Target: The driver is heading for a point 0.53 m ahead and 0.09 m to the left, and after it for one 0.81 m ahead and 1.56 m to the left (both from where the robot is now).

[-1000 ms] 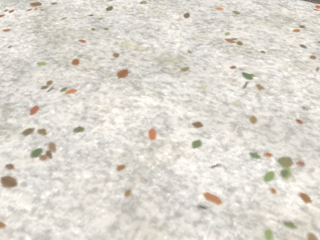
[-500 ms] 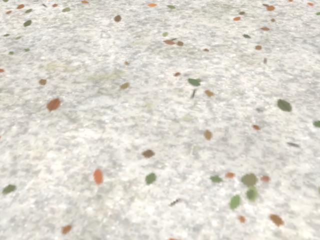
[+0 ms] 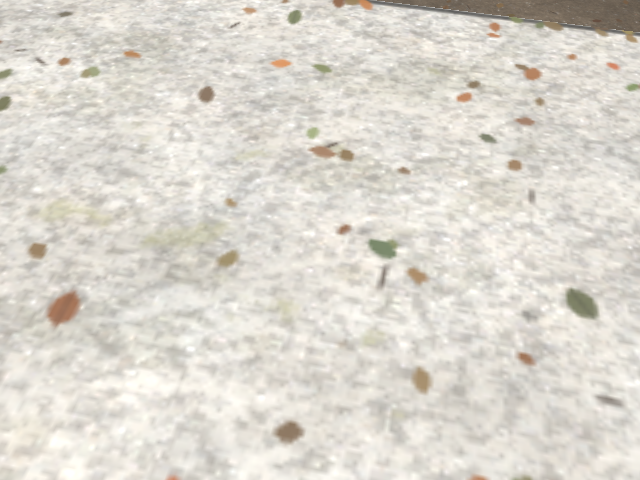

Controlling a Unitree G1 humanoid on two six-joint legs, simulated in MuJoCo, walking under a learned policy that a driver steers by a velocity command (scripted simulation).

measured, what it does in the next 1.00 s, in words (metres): walks ahead, turning left: right foot, then left foot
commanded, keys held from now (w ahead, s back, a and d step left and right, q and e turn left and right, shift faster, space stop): w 0.24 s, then w+q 0.38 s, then q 0.38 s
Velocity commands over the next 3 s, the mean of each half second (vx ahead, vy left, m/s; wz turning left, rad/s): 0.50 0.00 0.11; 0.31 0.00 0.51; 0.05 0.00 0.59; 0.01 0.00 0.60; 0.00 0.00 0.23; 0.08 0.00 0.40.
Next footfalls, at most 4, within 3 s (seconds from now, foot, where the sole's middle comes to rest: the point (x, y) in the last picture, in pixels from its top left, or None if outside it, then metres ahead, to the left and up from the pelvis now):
0.42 right None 0.40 -0.15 -0.77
0.90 left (261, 432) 0.57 0.14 -0.77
1.40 right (357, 400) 0.65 -0.07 -0.77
1.82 left None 0.44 0.11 -0.77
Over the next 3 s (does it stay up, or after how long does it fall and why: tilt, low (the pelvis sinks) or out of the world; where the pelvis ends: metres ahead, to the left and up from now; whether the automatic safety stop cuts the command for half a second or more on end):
stays up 0.50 0.05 0.01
